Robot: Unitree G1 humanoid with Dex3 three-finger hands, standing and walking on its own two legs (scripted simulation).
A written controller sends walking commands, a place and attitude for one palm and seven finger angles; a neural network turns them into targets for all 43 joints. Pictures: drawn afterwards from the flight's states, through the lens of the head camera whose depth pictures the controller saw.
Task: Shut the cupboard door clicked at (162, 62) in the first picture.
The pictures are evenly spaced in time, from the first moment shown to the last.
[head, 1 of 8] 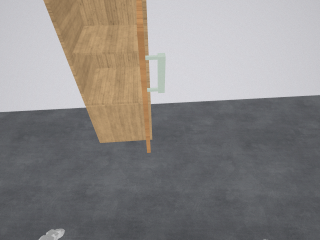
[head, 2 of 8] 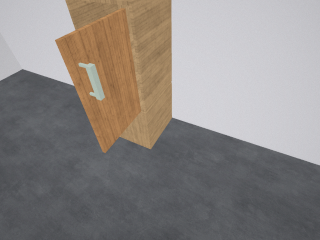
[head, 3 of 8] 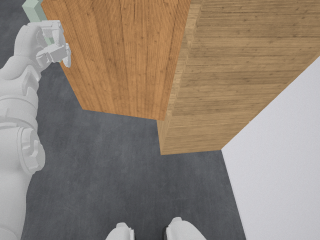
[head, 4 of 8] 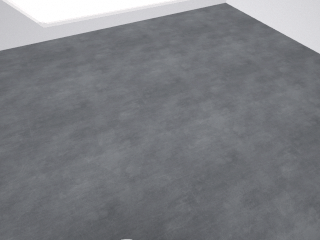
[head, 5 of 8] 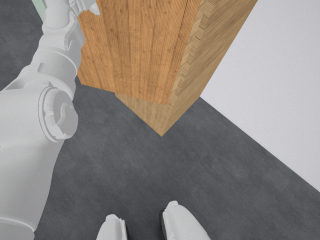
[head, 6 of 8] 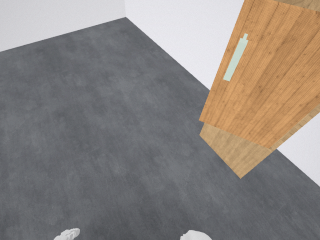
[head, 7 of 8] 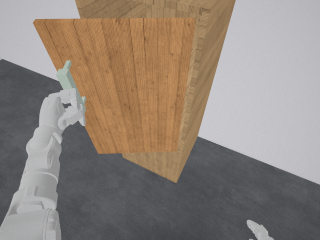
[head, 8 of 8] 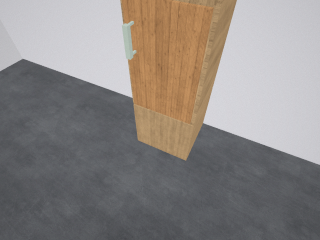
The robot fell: no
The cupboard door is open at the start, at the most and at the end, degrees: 90 90 0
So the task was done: yes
